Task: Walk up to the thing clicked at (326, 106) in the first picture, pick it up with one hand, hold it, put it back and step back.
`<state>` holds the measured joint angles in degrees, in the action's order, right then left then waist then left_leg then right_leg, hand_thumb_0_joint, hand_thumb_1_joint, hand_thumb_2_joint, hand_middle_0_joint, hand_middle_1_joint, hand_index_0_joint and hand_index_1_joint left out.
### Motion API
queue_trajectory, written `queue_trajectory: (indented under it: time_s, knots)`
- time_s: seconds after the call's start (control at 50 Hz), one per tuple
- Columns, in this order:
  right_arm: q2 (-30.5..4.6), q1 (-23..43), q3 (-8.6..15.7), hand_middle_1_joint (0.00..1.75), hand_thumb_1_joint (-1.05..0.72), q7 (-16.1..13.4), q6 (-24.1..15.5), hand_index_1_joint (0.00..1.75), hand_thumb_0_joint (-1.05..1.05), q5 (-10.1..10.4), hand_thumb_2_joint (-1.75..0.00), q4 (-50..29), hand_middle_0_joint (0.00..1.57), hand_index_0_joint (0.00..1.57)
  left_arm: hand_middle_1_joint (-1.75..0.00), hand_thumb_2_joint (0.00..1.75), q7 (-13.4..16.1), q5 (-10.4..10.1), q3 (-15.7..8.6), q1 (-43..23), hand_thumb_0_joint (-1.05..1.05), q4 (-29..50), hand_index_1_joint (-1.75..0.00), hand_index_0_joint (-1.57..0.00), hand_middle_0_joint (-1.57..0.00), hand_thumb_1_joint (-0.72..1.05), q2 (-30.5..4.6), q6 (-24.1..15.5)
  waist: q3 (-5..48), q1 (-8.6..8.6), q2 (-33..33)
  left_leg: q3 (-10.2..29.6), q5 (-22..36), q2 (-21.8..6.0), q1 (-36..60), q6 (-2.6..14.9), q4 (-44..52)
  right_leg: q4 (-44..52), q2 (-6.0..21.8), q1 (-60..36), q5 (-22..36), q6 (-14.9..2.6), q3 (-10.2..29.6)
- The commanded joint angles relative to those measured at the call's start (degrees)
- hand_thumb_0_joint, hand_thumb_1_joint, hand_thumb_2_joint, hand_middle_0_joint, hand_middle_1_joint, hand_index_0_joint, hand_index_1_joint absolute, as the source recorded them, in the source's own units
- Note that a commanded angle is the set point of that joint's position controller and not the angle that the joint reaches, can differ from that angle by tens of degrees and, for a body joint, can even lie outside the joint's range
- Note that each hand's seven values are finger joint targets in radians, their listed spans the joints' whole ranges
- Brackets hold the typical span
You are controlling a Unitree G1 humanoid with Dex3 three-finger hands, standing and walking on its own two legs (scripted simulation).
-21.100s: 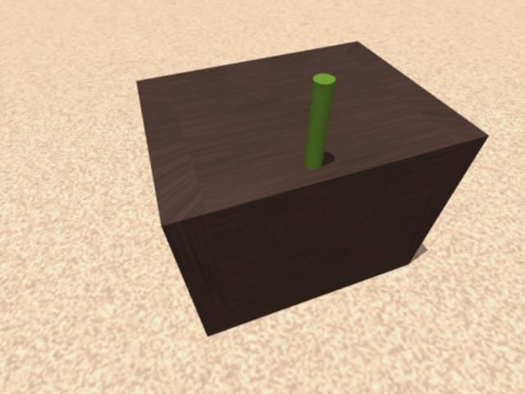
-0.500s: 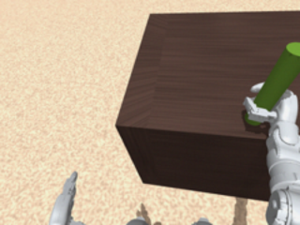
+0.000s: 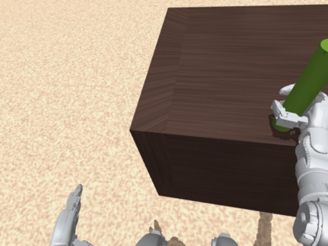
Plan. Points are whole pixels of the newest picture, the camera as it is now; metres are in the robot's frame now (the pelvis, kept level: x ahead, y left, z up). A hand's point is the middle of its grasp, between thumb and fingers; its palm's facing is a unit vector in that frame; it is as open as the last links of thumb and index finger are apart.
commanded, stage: loosen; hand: right
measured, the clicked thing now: (302, 94) +0.46 -0.23 +0.11
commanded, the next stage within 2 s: open in 0.04 s
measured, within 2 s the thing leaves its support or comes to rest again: neither
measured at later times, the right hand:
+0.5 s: hand (286, 109) +0.46 -0.22 +0.06, palm faces +0.21 +0.98 +0.01, open 11.2 cm
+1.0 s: hand out of the picture +0.46 -0.28 +0.17, palm faces +0.26 +0.97 -0.03, open 16.4 cm
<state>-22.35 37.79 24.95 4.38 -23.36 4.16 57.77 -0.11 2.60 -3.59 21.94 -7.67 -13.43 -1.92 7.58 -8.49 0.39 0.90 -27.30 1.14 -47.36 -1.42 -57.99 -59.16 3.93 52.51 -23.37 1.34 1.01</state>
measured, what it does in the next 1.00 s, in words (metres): stands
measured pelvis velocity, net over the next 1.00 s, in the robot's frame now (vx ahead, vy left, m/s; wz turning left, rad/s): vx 0.02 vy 0.00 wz -0.01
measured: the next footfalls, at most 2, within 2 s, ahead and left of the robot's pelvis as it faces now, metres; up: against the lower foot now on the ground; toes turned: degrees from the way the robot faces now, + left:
none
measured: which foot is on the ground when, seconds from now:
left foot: down 0.00-1.00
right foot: down 0.00-1.00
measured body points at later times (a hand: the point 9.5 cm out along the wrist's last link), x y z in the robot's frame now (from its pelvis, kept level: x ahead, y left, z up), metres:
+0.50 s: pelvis +0.01 +0.00 +0.00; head +0.09 -0.03 +0.44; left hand +0.16 +0.26 -0.02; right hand +0.44 -0.27 +0.06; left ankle +0.01 +0.14 -0.67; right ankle +0.05 -0.13 -0.67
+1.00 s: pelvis +0.02 +0.00 +0.03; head +0.06 -0.01 +0.47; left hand +0.16 +0.26 -0.02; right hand +0.44 -0.33 +0.18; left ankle +0.01 +0.14 -0.67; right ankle +0.05 -0.13 -0.67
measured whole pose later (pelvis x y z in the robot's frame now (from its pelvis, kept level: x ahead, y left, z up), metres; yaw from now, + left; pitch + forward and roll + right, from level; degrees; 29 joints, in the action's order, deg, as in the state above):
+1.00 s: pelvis +0.02 +0.00 +0.03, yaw -1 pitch +12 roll +2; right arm -30.0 39.3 27.1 9.8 -13.1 6.4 53.0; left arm 1.5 -0.4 -1.7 21.3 -13.8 -14.3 -0.6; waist 7.7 -5.9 -1.2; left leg 1.1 -25.3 0.5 -36.0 -1.7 -49.4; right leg -51.2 3.4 41.4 -21.8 1.1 0.5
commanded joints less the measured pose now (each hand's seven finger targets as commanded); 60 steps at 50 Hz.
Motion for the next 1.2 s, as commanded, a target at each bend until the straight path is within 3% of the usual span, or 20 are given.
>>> queue_trajectory:
  time_s: [0.0,0.12,0.16,0.2,0.24,0.36,0.56,0.58,0.64,0.76,0.8,0.84,0.9,0.94,0.98,1.0,1.02,1.06,1.12,1.18]
  knots:
    - [-14.0,23.8,0.9,1.15,-0.37,0.3,-4.1,1.15,0.0,0.8,-0.98,-14.5,1.32,1.31,-0.06,0.04,1.0,-0.5,-5.0,-0.3,0.0,11.4,-0.04,-0.06,-0.05,-0.53,-9.3,-3.3,23.6,-0.2,-6.3,-1.9,12.4,1.4,5.8,1.78,8.8,7.8,-1.6,-20.5,8.2,-1.69,-0.1]
    - [-12.6,21.4,0.8,0.87,-0.06,0.6,-3.7,0.87,0.0,1.2,-0.58,-13.3,1.21,1.19,-0.06,0.04,1.2,-0.3,-5.5,0.8,0.0,10.8,-0.05,-0.06,-0.05,-0.53,-9.6,-3.0,24.2,-0.61,-4.8,-1.8,17.7,1.3,7.3,1.23,8.3,6.4,-1.8,-20.9,12.6,-2.15,-0.5]
    - [-9.9,20.0,-0.6,0.9,-0.08,0.8,-3.4,0.9,0.0,1.2,-0.61,-11.3,1.21,1.19,-0.05,0.07,0.8,-0.3,-4.0,2.1,0.0,9.6,-0.06,-0.05,-0.05,-0.57,-8.1,-2.8,21.6,-0.54,-4.8,-2.0,17.8,1.3,6.1,1.25,8.1,6.5,-1.9,-19.3,12.9,-2.16,-0.5]
    - [-13.4,21.4,1.5,0.78,0.06,0.4,-3.6,0.78,0.0,0.9,-0.5,-14.7,1.09,1.07,-0.05,0.06,0.9,-0.5,-4.5,0.3,0.0,10.8,-0.05,-0.05,-0.05,-0.56,-8.4,-2.9,23.9,0.46,-5.5,-1.4,19.4,1.0,7.4,0.99,8.1,5.9,-1.9,-20.2,14.1,-2.43,-0.8]
    - [-9.9,20.1,-0.2,0.68,0.15,0.6,-3.3,0.68,0.0,1.0,-0.39,-11.8,1.01,0.99,-0.05,0.06,0.7,-0.3,-5.1,0.5,0.0,9.7,-0.06,-0.05,-0.05,-0.56,-8.8,-2.7,22.4,-0.62,-5.1,-2.0,19.6,1.3,5.6,1.22,7.4,6.0,-1.7,-20.3,15.1,-2.27,-0.4]
    - [-11.6,21.2,0.5,0.44,0.34,0.4,-3.6,0.44,0.0,0.8,-0.19,-15.6,0.73,0.71,-0.06,0.07,0.4,-0.2,-4.8,1.5,0.0,9.9,-0.07,-0.05,-0.06,-0.57,-8.5,-2.3,24.4,0.32,-7.0,-1.9,20.5,1.2,7.0,1.23,7.4,6.0,-1.8,-22.1,16.5,-2.0,-0.6]
    - [-10.2,19.9,-0.2,0.33,0.31,-0.5,-3.7,0.33,0.0,0.6,-0.24,-14.1,0.4,0.39,-0.05,0.06,0.6,-0.3,-5.8,0.6,0.0,10.4,-0.07,-0.04,-0.05,-0.57,-9.4,-2.1,22.9,-0.17,-6.1,-2.3,17.0,1.4,5.6,1.63,7.5,7.3,-1.7,-21.4,13.4,-1.74,-0.1]
    - [-11.8,20.3,0.6,0.29,0.34,-0.5,-3.9,0.29,0.0,0.7,-0.24,-15.6,0.34,0.33,-0.06,0.03,0.5,-0.2,-3.9,0.7,0.0,10.3,-0.05,-0.07,-0.05,-0.52,-8.0,-2.0,22.1,1.02,-6.8,-2.2,16.2,1.2,6.3,1.65,7.9,7.6,-1.8,-20.5,12.4,-1.7,-0.4]
    - [-17.3,22.5,3.4,0.27,0.35,-0.7,-3.7,0.27,0.0,0.4,-0.24,-17.6,0.29,0.28,-0.06,0.02,1.0,-0.6,-7.7,0.6,0.0,12.2,-0.04,-0.07,-0.05,-0.51,-11.8,-1.7,26.0,0.39,-6.5,-2.0,17.6,1.2,9.1,1.32,8.8,7.7,-1.9,-23.4,13.0,-1.88,-0.5]
    - [-22.1,26.4,4.4,0.16,0.39,-0.1,-1.2,0.16,0.0,1.0,-0.13,-23.8,0.19,0.18,-0.06,0.02,1.3,-1.7,-3.9,0.5,0.0,10.9,-0.04,-0.06,-0.05,-0.51,-9.0,-1.2,27.9,3.25,-11.6,-1.9,21.8,1.0,13.1,1.52,10.4,9.7,-2.0,-29.5,19.7,-1.3,-0.8]
    - [-18.2,20.2,2.4,0.14,0.4,1.3,1.4,0.14,0.0,1.5,-0.12,-16.4,0.17,0.16,-0.05,0.03,1.3,-1.8,-2.3,2.4,0.0,5.9,-0.04,-0.06,-0.05,-0.52,-7.5,-0.9,19.5,2.72,-8.6,-2.1,20.4,0.9,13.1,1.44,12.3,11.2,-2.2,-25.9,16.7,-1.46,-1.1]
    - [-21.6,23.4,3.7,0.1,0.42,2.3,2.9,0.1,0.0,1.6,-0.08,-19.4,0.14,0.13,-0.05,0.03,1.5,-2.3,-1.5,-1.5,0.0,5.9,-0.04,-0.06,-0.05,-0.52,-7.5,-1.4,20.7,4.09,-9.5,-1.4,20.7,0.4,14.9,1.26,13.4,12.2,-2.1,-26.2,16.7,-1.64,-1.2]
    - [-18.9,21.7,1.9,0.07,0.44,5.3,6.9,0.07,0.0,3.0,-0.05,-14.7,0.11,0.1,-0.05,0.04,2.1,-3.1,-3.8,-1.7,0.0,2.9,-0.04,-0.05,-0.05,-0.53,-9.9,-1.9,16.4,2.0,-5.4,-1.7,19.8,0.5,14.7,0.98,15.4,13.9,-1.9,-25.7,14.9,-2.07,-1.1]
    - [-22.3,24.5,2.8,0.07,0.45,7.0,8.3,0.07,0.0,3.2,-0.05,-16.4,0.11,0.1,-0.05,0.03,2.4,-3.8,-1.7,-5.2,0.0,5.1,-0.04,-0.05,-0.05,-0.54,-9.2,-3.0,18.6,2.35,-4.7,-1.5,20.0,0.2,16.3,0.77,16.3,14.5,-1.8,-27.5,15.4,-2.16,-1.0]
    - [-17.8,23.2,-0.3,0.05,0.49,9.2,10.6,0.05,0.0,4.1,-0.04,-11.9,0.06,0.06,-0.07,0.08,2.7,-4.0,-0.8,-2.9,0.0,1.4,-0.09,-0.05,-0.07,-0.58,-8.3,-3.4,15.7,1.61,-3.1,-2.0,19.4,0.4,15.1,0.82,16.9,15.7,-1.8,-27.8,15.1,-2.23,-0.9]
    - [-29.4,18.9,1.9,0.05,0.52,5.8,11.3,0.05,0.0,-2.1,-0.03,-12.8,0.06,0.06,-0.07,0.05,2.2,-4.4,-1.4,-4.4,0.0,4.9,-0.07,-0.06,-0.06,-0.55,-8.7,-2.7,14.5,6.55,-1.7,-1.5,18.1,0.0,17.5,0.77,19.1,17.4,-2.5,-28.3,14.7,-1.79,-2.4]
    - [-27.4,20.8,1.4,0.05,0.53,3.5,11.7,0.05,0.0,-1.4,-0.03,-13.4,0.06,0.06,-0.06,0.04,2.1,-4.5,-2.3,-3.0,0.0,4.0,-0.06,-0.06,-0.06,-0.54,-9.3,-2.3,14.5,4.21,-2.4,-1.1,17.7,0.1,17.8,0.64,19.9,18.1,-2.4,-29.3,13.7,-1.84,-2.5]
    - [-24.9,17.0,-0.5,0.05,0.54,2.4,13.2,0.05,0.0,-1.5,-0.03,-8.6,0.05,0.06,-0.06,0.04,1.6,-4.7,-3.1,2.1,0.0,-0.3,-0.06,-0.06,-0.06,-0.54,-9.7,-1.3,9.1,3.43,0.6,-1.8,16.7,-0.1,17.3,0.46,21.2,19.4,-2.7,-27.8,12.0,-2.3,-2.7]
    - [-34.7,22.3,3.4,0.05,0.55,0.0,13.4,0.05,0.0,-3.5,-0.03,-18.0,0.05,0.06,-0.06,0.03,1.1,-5.0,-2.4,-0.2,0.0,2.7,-0.05,-0.06,-0.06,-0.53,-9.5,-0.7,15.7,5.99,-1.8,-1.6,19.2,-0.5,21.9,0.51,21.5,20.3,-3.1,-31.2,15.1,-2.22,-3.2]
    - [-37.9,22.2,4.8,0.05,0.53,-2.3,13.6,0.05,0.0,-4.4,-0.05,-19.3,0.06,0.06,-0.05,0.05,0.8,-5.2,-1.1,0.2,0.0,-0.9,-0.04,-0.06,-0.05,-0.52,-8.4,-0.4,14.9,7.45,-4.6,-1.8,21.0,-0.7,23.8,0.56,21.9,20.9,-3.5,-32.0,16.7,-1.96,-3.5]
